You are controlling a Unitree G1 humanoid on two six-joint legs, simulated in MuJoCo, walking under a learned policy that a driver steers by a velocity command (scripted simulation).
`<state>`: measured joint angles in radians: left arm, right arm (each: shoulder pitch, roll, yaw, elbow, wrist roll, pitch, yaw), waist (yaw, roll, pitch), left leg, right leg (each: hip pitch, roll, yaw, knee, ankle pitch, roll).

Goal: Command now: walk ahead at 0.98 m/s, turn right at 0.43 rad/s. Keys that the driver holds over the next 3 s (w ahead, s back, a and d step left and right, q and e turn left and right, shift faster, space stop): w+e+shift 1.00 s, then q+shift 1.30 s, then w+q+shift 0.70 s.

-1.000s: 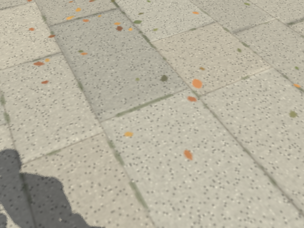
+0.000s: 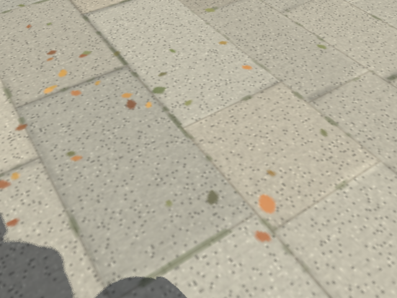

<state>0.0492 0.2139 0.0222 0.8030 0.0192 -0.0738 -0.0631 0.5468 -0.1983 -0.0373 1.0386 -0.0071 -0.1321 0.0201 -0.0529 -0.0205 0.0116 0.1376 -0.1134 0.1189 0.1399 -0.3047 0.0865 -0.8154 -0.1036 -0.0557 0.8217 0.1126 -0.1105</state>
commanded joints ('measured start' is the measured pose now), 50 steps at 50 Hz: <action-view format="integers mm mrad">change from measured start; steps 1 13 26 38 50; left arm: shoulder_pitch -116 321 396 91 246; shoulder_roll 22 165 274 88 210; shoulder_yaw -12 82 106 21 45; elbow -68 96 48 -174 -151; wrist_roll -13 1 -25 17 8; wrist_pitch -10 14 -28 63 51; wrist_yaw -7 52 55 -7 -9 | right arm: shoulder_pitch -4 -320 -555 -173 -152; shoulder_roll -112 -137 -187 -120 -338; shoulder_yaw -4 9 20 -15 -58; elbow -51 -302 -472 -248 -229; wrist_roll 4 -41 -23 -12 -26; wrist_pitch -29 -23 36 9 55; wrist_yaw -17 -21 -14 -9 -55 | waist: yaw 20 63 89 49 270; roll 41 134 -43 109 148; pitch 166 4 -32 16 -100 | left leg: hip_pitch -193 -911 -409 -214 -139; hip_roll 252 192 90 408 395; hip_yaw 24 -220 -118 -207 150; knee -155 1259 360 51 592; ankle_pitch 733 -8 334 196 1429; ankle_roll -15 -59 -87 -20 -75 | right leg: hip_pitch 198 828 720 8 653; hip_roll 78 -67 89 -8 220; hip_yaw -90 617 431 115 -121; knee -163 -613 -431 498 -77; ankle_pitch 112 -359 427 -328 -267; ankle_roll -43 -275 -70 -4 -140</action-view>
